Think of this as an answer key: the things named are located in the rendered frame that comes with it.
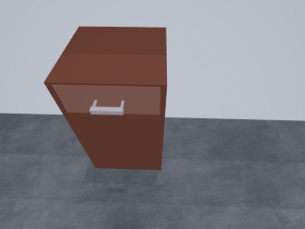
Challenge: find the handle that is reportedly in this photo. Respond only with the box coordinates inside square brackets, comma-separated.
[90, 99, 125, 115]

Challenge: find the drawer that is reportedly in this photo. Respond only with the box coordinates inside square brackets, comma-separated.
[52, 85, 160, 115]

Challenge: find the cabinet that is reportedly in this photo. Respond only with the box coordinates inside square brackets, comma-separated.
[44, 26, 168, 171]

